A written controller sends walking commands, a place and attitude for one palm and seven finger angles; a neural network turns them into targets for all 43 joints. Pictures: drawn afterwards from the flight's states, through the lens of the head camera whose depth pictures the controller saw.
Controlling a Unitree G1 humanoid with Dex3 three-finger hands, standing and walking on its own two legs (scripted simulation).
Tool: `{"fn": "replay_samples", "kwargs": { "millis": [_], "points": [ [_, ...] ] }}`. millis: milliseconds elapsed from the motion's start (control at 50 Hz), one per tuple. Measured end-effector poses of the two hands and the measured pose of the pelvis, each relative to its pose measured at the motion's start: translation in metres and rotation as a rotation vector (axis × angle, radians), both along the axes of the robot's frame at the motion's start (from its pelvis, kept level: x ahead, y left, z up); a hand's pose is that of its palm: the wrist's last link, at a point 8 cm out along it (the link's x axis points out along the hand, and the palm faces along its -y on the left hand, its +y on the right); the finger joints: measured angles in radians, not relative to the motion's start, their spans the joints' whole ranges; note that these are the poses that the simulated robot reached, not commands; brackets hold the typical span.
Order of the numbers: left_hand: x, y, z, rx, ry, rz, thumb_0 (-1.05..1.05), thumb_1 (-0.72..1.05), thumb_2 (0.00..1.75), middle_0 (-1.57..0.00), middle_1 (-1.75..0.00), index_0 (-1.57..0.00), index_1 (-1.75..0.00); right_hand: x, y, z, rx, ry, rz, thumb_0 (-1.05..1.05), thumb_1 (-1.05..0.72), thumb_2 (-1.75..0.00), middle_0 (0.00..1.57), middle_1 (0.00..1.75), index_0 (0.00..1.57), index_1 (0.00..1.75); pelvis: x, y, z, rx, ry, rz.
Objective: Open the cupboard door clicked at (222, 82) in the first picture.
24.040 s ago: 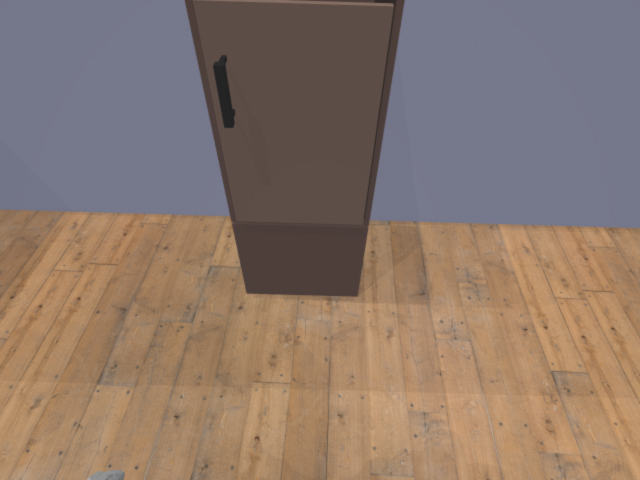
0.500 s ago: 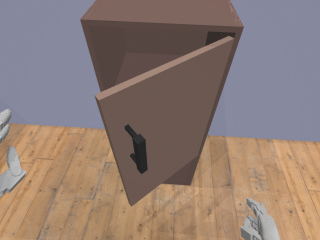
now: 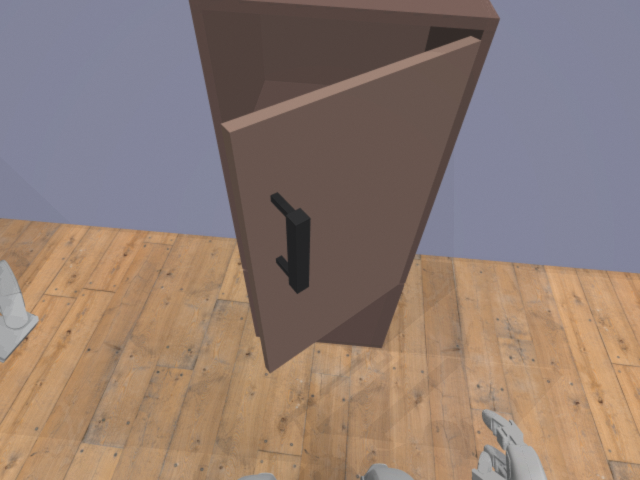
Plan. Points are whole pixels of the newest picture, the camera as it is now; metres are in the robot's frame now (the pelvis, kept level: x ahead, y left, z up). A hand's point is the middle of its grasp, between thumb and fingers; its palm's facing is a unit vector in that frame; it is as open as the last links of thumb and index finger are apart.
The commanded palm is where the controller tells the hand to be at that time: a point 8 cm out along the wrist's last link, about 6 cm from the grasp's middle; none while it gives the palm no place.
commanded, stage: step back with the hand held close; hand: left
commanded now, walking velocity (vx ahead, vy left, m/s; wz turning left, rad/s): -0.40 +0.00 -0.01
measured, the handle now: (289, 244) +0.38 +0.06 +0.09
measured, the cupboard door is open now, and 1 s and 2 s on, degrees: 42 42 42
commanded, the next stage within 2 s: stop stepping back and stand still in 0.46 s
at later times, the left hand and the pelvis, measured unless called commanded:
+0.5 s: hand (45, 419) +0.14 +0.21 +0.18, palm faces +0.29 -0.78 -0.55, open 7.4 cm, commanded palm +0.07 +0.26 +0.20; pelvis -0.09 -0.04 +0.02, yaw -3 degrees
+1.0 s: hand out of the picture +0.00 +0.20 +0.18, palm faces +0.45 -0.79 -0.41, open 7.4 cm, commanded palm -0.06 +0.24 +0.20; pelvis -0.20 -0.06 +0.03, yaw -1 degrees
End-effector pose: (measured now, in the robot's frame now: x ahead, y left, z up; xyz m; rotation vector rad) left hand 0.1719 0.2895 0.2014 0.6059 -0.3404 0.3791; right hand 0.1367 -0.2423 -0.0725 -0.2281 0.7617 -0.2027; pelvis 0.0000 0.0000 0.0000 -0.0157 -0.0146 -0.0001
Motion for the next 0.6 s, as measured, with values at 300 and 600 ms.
{"fn": "replay_samples", "kwargs": {
  "millis": [300,600],
  "points": [
    [-0.023,-0.054,-0.002,-0.025,0.131,-0.091,0.02,0.89,0.9,-0.21,-0.3,-0.21,-0.3,-0.022,-0.021,0.003,0.082,0.002,0.023,0.01,-0.9,-0.9,0.21,0.3,0.2,0.3,-0.054,-0.037,0.017,0.001,0.093,-0.068],
    [-0.096,-0.036,-0.001,-0.016,0.148,-0.089,0.02,0.89,0.89,-0.21,-0.3,-0.22,-0.3,-0.085,-0.048,0.04,-0.058,-0.023,-0.021,0.01,-0.9,-0.9,0.2,0.3,0.19,0.3,-0.118,-0.034,0.025,0.013,0.086,-0.042]
  ]
}}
